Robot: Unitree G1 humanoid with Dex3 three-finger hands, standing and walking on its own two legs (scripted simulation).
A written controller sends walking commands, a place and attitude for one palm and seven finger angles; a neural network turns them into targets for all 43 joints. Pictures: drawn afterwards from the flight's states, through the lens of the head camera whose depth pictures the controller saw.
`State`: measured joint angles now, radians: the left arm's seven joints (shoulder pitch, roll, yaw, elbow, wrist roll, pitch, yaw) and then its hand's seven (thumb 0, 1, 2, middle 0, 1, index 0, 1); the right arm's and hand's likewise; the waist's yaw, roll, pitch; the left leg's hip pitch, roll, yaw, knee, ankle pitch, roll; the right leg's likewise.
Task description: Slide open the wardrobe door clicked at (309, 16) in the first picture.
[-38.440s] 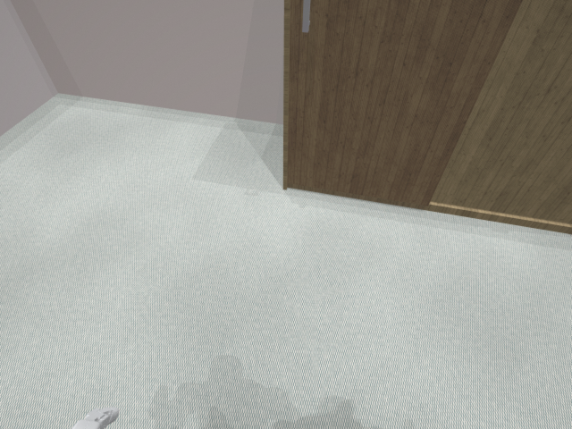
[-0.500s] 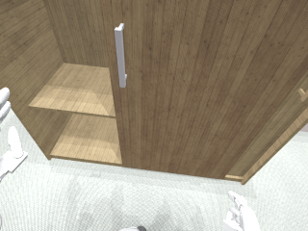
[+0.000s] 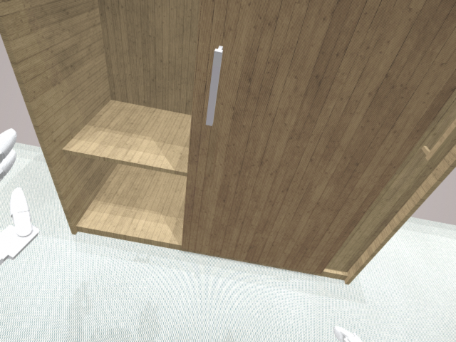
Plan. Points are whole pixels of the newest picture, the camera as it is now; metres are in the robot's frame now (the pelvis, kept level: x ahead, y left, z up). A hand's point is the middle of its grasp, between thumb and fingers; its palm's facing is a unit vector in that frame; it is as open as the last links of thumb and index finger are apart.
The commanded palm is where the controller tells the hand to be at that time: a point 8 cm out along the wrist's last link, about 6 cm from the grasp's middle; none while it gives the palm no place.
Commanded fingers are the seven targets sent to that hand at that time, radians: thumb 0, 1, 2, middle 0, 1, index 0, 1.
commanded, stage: stop stepping back and stand still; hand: left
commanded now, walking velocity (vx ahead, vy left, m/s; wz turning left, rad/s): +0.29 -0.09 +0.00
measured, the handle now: (214, 87) +0.71 +0.14 +0.15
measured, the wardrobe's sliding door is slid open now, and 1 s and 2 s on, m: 0.52 0.52 0.52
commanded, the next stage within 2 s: let the arm hang, fingers relaxed in 0.48 s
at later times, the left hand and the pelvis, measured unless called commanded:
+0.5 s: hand out of the picture +0.14 +0.31 +0.18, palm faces +0.50 -0.78 -0.38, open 7.4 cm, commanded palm +0.10 +0.33 +0.19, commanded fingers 0.00 0.90 0.90 -0.20 -0.30 -0.20 -0.30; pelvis -0.06 +0.03 +0.01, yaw -2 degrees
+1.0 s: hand out of the picture +0.00 +0.26 -0.16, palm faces +0.06 -0.97 -0.24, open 7.0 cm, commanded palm none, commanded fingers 0.00 0.90 0.90 -0.20 -0.30 -0.20 -0.30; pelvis -0.03 +0.06 +0.00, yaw +5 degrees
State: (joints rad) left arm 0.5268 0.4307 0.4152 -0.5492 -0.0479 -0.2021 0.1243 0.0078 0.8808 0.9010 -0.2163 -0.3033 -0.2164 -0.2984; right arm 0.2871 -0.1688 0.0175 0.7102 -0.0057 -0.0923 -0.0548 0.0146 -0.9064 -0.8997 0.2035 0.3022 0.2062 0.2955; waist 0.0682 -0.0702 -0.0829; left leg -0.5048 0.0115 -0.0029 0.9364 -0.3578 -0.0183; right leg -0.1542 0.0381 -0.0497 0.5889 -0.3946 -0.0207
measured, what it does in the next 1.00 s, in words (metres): steps on the spot: left foot, then right foot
